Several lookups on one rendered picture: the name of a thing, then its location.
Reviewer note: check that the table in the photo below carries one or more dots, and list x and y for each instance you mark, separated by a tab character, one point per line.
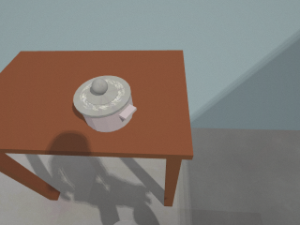
38	116

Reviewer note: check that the lid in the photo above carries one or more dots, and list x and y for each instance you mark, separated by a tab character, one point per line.
91	104

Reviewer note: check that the knob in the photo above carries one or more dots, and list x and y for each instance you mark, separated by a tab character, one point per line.
99	86

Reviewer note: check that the pot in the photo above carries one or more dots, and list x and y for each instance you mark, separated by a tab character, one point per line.
114	121

